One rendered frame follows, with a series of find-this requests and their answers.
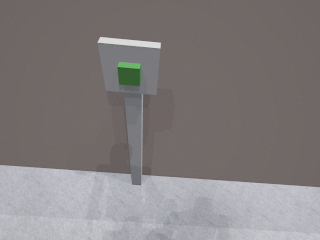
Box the button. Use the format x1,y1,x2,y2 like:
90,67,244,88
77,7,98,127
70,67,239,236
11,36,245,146
117,62,141,86

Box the panel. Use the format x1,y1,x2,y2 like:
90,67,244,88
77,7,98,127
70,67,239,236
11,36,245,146
97,37,161,185

